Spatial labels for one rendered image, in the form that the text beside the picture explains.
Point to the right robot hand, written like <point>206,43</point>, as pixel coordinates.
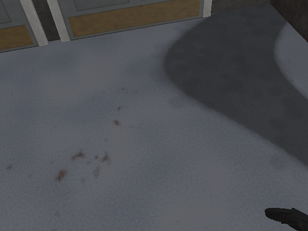
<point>293,217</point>

